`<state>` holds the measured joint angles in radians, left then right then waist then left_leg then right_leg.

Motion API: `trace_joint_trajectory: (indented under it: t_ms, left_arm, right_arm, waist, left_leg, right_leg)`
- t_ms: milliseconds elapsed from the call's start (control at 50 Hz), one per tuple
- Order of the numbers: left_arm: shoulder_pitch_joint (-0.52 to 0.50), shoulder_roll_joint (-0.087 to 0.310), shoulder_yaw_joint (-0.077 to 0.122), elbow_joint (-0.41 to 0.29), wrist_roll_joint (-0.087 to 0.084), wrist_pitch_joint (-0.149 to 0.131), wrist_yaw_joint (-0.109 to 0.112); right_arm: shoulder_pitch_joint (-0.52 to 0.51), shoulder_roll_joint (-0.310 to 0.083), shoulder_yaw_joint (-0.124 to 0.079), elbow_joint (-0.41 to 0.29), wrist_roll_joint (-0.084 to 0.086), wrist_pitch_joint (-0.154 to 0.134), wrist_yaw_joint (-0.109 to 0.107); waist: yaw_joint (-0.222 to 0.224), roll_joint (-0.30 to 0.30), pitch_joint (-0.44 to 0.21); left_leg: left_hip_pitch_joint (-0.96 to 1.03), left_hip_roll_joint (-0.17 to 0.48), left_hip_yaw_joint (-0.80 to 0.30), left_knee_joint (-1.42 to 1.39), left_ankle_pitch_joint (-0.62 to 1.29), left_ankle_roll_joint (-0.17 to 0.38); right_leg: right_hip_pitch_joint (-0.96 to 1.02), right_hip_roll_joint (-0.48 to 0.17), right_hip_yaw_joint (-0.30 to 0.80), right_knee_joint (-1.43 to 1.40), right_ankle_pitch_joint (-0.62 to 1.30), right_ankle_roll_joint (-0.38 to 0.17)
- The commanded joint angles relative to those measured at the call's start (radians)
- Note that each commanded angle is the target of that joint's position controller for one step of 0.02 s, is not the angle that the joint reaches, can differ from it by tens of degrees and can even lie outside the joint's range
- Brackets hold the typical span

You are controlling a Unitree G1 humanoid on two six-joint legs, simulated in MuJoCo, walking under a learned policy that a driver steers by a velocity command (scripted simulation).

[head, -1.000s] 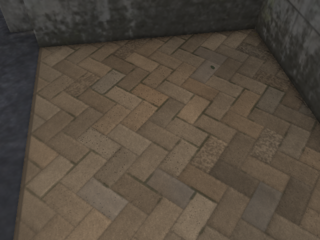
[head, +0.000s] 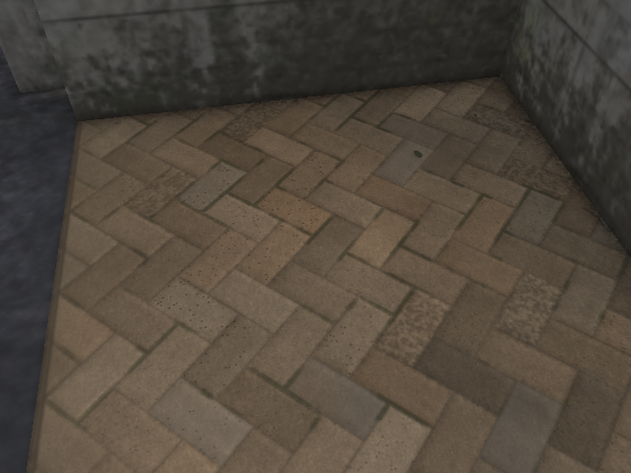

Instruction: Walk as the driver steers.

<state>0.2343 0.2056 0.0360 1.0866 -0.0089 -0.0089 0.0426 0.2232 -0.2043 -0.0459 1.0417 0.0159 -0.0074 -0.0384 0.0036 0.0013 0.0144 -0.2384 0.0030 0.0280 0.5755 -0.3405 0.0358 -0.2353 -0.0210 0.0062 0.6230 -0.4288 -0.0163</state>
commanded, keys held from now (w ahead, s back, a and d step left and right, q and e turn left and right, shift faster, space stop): w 0.70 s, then no key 0.30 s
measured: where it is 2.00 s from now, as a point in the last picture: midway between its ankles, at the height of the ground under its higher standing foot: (314, 469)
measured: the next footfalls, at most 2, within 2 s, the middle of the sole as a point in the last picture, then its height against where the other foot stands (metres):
left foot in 0.56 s outside the picture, level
right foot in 1.02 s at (371, 433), level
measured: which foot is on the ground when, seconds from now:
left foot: down 0.00-0.12, up 0.14-0.54, down 0.56-1.00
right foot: down 0.00-0.58, up 0.60-1.00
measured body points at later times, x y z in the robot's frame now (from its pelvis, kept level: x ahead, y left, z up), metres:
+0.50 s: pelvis +0.18 +0.00 +0.00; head +0.22 -0.01 +0.45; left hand +0.06 +0.23 -0.14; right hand +0.43 -0.21 -0.10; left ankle +0.35 +0.13 -0.71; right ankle +0.00 -0.12 -0.73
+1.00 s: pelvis +0.44 +0.03 +0.01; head +0.46 +0.02 +0.45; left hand +0.62 +0.26 -0.10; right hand +0.44 -0.23 -0.14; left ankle +0.36 +0.12 -0.73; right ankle +0.59 -0.09 -0.71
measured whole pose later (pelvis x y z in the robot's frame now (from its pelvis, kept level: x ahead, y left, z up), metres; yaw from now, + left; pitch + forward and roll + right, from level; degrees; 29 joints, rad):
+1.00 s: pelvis +0.44 +0.03 +0.01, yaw +0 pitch +1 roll +3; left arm 0.04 0.22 0.05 0.89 0.00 -0.07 0.00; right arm 0.28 -0.23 -0.03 1.06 0.00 -0.07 -0.01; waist -0.06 -0.04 0.01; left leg -0.06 -0.08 0.07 0.33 -0.29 0.05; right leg -0.53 -0.06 0.01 0.54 0.03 -0.03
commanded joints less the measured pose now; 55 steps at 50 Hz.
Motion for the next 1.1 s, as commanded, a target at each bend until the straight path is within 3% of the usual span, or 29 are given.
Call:
trace_joint_trajectory:
  t_ms: [20,60,100,120,140,160,180,200,260,360,460,500,540,560,580,600,620,640,660,700,780,880,980,1000,1020,1040,1060,1080,1100]
  left_arm:
    - [-0.037,0.053,0.011,-0.059,-0.009,-0.043,-0.014]
    - [0.01,0.043,0.013,-0.047,-0.017,-0.059,-0.025]
    - [0.151,0.046,0.022,0.016,-0.009,-0.066,-0.027]
    - [0.261,0.098,0.038,0.044,-0.001,-0.069,-0.026]
    - [0.362,0.205,0.061,0.05,-0.006,-0.078,-0.033]
    - [0.346,0.198,0.05,0.044,0.012,-0.095,-0.04]
    - [0.278,0.141,0.032,0.02,0.009,-0.109,-0.039]
    - [0.235,0.117,0.024,0.003,0.005,-0.116,-0.044]
    - [0.211,0.068,0.004,-0.018,0.007,-0.106,-0.05]
    - [0.267,0.122,0.008,-0.025,0.013,-0.087,-0.024]
    - [0.297,0.147,0.025,-0.012,-0.008,-0.085,-0.021]
    - [0.27,0.166,0.035,-0.019,-0.008,-0.078,-0.021]
    - [0.235,0.17,0.038,-0.033,0.0,-0.064,-0.021]
    - [0.217,0.156,0.03,-0.056,0.011,-0.062,-0.022]
    - [0.331,0.01,-0.007,-0.077,0.006,-0.081,-0.035]
    - [0.287,0.04,0.0,-0.064,-0.015,-0.113,-0.042]
    - [0.19,0.109,0.022,-0.106,-0.042,-0.131,-0.043]
    - [0.12,0.13,0.026,-0.126,-0.044,-0.138,-0.036]
    - [0.091,0.127,0.036,-0.131,-0.029,-0.133,-0.025]
    - [0.134,0.089,0.042,-0.129,-0.015,-0.101,-0.017]
    - [0.064,0.087,0.049,-0.172,0.002,-0.075,-0.008]
    - [-0.124,0.056,0.025,-0.221,0.008,-0.073,-0.027]
    - [-0.174,0.112,0.031,-0.24,0.014,-0.071,-0.042]
    - [-0.129,0.125,0.037,-0.225,0.02,-0.075,-0.043]
    - [-0.074,0.173,0.053,-0.203,0.028,-0.08,-0.038]
    - [-0.005,0.237,0.064,-0.193,0.04,-0.08,-0.032]
    - [0.037,0.196,0.049,-0.172,0.042,-0.067,-0.031]
    - [0.053,0.111,0.027,-0.169,0.026,-0.057,-0.037]
    - [0.004,0.107,0.019,-0.175,0.017,-0.055,-0.042]
  right_arm:
    - [0.061,-0.194,-0.045,-0.018,0.01,-0.031,0.001]
    - [-0.021,-0.182,-0.042,-0.047,0.014,-0.042,0.008]
    - [-0.121,-0.157,-0.036,-0.08,0.028,-0.042,0.016]
    - [-0.139,-0.104,-0.022,-0.093,0.02,-0.048,0.02]
    - [-0.168,-0.064,-0.013,-0.133,0.016,-0.064,0.02]
    - [-0.203,-0.088,-0.018,-0.153,0.026,-0.078,0.021]
    - [-0.171,-0.098,-0.02,-0.142,0.039,-0.087,0.028]
    - [-0.134,-0.103,-0.021,-0.12,0.035,-0.094,0.035]
    - [-0.159,-0.116,-0.033,-0.114,0.01,-0.1,0.045]
    - [-0.341,-0.035,0.001,-0.181,0.008,-0.087,0.064]
    - [-0.428,-0.081,0.005,-0.231,0.019,-0.087,0.084]
    - [-0.377,-0.12,-0.011,-0.23,0.015,-0.092,0.09]
    - [-0.114,-0.19,-0.052,-0.157,0.017,-0.089,0.08]
    - [0.078,-0.241,-0.074,-0.11,0.014,-0.083,0.069]
    - [0.2,-0.329,-0.089,-0.084,-0.011,-0.077,0.064]
    - [0.174,-0.256,-0.064,-0.08,-0.007,-0.075,0.066]
    - [0.063,-0.203,-0.047,-0.093,0.001,-0.083,0.068]
    - [-0.028,-0.158,-0.033,-0.117,-0.001,-0.092,0.07]
    - [-0.088,-0.126,-0.024,-0.12,-0.013,-0.102,0.077]
    - [-0.114,-0.085,-0.011,-0.106,-0.026,-0.113,0.085]
    - [-0.057,-0.137,-0.01,-0.068,-0.034,-0.113,0.059]
    - [0.021,-0.17,-0.008,-0.044,-0.025,-0.09,0.031]
    - [0.041,-0.175,-0.01,-0.014,-0.008,-0.062,0.024]
    - [0.026,-0.173,-0.01,-0.015,-0.003,-0.056,0.022]
    - [0.062,-0.166,-0.008,-0.011,-0.01,-0.055,0.021]
    - [0.113,-0.141,0.0,-0.018,-0.033,-0.063,0.021]
    - [0.248,-0.037,0.031,0.022,-0.032,-0.064,0.026]
    - [0.193,-0.084,0.022,0.021,-0.016,-0.05,0.028]
    - [0.129,-0.138,0.007,0.0,0.0,-0.034,0.027]
  waist:
    - [-0.025,0.186,0.115]
    - [0.03,0.162,0.121]
    - [0.102,0.101,0.114]
    - [0.127,-0.049,0.063]
    - [0.143,-0.283,0.04]
    - [0.127,-0.254,0.075]
    - [0.08,-0.15,0.117]
    - [0.055,-0.109,0.108]
    - [0.039,-0.082,0.084]
    - [0.077,-0.088,0.105]
    - [0.065,-0.114,0.14]
    - [0.013,-0.129,0.089]
    - [-0.123,-0.143,-0.076]
    - [-0.201,-0.102,-0.197]
    - [-0.137,0.192,-0.386]
    - [-0.145,0.228,-0.414]
    - [-0.119,0.197,-0.232]
    - [-0.085,0.094,-0.142]
    - [-0.044,0.031,-0.081]
    - [0.018,0.066,-0.058]
    - [0.045,0.049,0.011]
    - [-0.015,0.054,-0.024]
    - [-0.014,0.064,-0.045]
    - [0.017,0.051,-0.061]
    - [0.026,0.012,-0.097]
    - [0.009,-0.066,-0.199]
    - [-0.02,-0.231,-0.329]
    - [0.019,-0.221,-0.346]
    - [0.012,-0.164,-0.28]
  left_leg:
    - [-0.061,0.301,-0.455,-0.405,-0.539,0.198]
    - [-0.13,0.285,-0.399,-0.395,-0.451,0.175]
    - [-0.267,0.155,-0.202,-0.246,-0.295,0.101]
    - [-0.357,0.075,-0.088,0.008,-0.17,0.051]
    - [-0.538,-0.026,0.048,0.307,-0.135,-0.002]
    - [-0.634,-0.006,-0.052,0.498,-0.216,0.014]
    - [-0.702,0.047,-0.099,0.593,-0.127,0.031]
    - [-0.715,0.073,-0.094,0.608,-0.03,0.045]
    - [-0.631,0.114,-0.057,0.476,0.137,0.034]
    - [-0.477,0.061,0.026,0.152,0.303,-0.014]
    - [-0.394,0.045,0.022,-0.002,0.328,0.025]
    - [-0.288,0.015,0.037,-0.03,0.283,0.06]
    - [0.056,-0.048,0.075,-0.027,0.264,0.107]
    - [0.373,0.07,-0.064,0.005,0.229,0.153]
    - [0.706,0.352,-0.582,-0.127,-0.062,0.315]
    - [0.671,0.387,-0.819,-0.309,-0.132,0.319]
    - [0.529,0.355,-0.663,-0.321,-0.093,0.268]
    - [0.356,0.322,-0.509,-0.331,0.025,0.236]
    - [0.198,0.284,-0.399,-0.357,0.133,0.214]
    - [0.047,0.226,-0.281,-0.405,0.19,0.195]
    - [-0.038,0.205,-0.126,-0.411,0.673,0.213]
    - [0.003,0.141,-0.013,-0.367,0.763,0.156]
    - [0.156,0.196,-0.074,-0.236,0.722,0.139]
    - [0.165,0.179,-0.073,-0.173,0.699,0.116]
    - [0.154,0.121,-0.056,-0.081,0.676,0.077]
    - [0.041,0.052,-0.021,0.072,0.45,0.033]
    - [-0.132,-0.015,-0.008,0.275,-0.006,-0.025]
    - [-0.177,-0.024,-0.054,0.404,-0.333,-0.056]
    - [-0.222,0.005,-0.088,0.462,-0.369,-0.06]
  right_leg:
    - [-0.172,0.012,-0.057,0.15,-0.029,-0.039]
    - [-0.082,-0.006,-0.05,0.068,-0.056,-0.078]
    - [0.18,0.029,-0.071,-0.168,0.072,-0.089]
    - [0.304,-0.092,0.12,-0.259,0.017,-0.111]
    - [0.399,-0.307,0.504,-0.436,-0.132,-0.216]
    - [0.344,-0.399,0.694,-0.493,-0.192,-0.293]
    - [0.35,-0.379,0.624,-0.48,-0.18,-0.276]
    - [0.358,-0.328,0.51,-0.472,-0.107,-0.232]
    - [0.324,-0.235,0.259,-0.487,0.253,-0.153]
    - [0.205,-0.173,0.088,-0.514,0.432,-0.147]
    - [0.257,-0.231,0.057,-0.51,0.484,-0.143]
    - [0.309,-0.247,0.033,-0.414,0.739,-0.122]
    - [0.266,-0.202,-0.021,-0.121,1.055,-0.084]
    - [0.046,-0.162,-0.036,0.155,0.866,-0.052]
    - [-0.321,0.032,-0.033,0.58,0.233,0.018]
    - [-0.426,0.061,0.126,0.761,-0.096,-0.001]
    - [-0.527,0.001,0.116,0.817,-0.049,-0.023]
    - [-0.501,-0.057,0.087,0.787,0.041,-0.039]
    - [-0.447,-0.097,0.071,0.721,0.112,-0.043]
    - [-0.333,-0.139,0.082,0.636,0.167,-0.052]
    - [-0.356,-0.127,0.042,0.455,0.229,-0.001]
    - [-0.249,-0.058,-0.017,0.061,0.497,0.015]
    - [-0.203,-0.026,0.007,-0.092,0.432,-0.02]
    - [-0.135,-0.012,-0.003,-0.169,0.477,-0.037]
    - [-0.015,-0.024,0.011,-0.222,0.711,-0.06]
    - [0.206,-0.144,0.112,-0.13,1.129,-0.115]
    - [0.422,-0.317,0.29,-0.106,1.25,-0.286]
    - [0.385,-0.352,0.379,-0.171,1.109,-0.329]
    - [0.294,-0.323,0.36,-0.214,0.86,-0.298]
